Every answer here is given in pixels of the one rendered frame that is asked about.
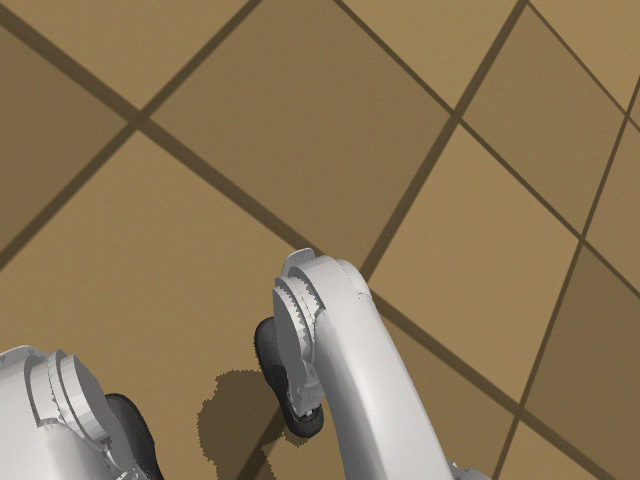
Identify right robot foot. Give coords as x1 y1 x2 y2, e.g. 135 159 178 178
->
254 316 324 438

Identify right robot hand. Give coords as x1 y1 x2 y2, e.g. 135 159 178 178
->
446 459 492 480

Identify left robot foot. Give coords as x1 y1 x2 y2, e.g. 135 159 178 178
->
105 393 165 480

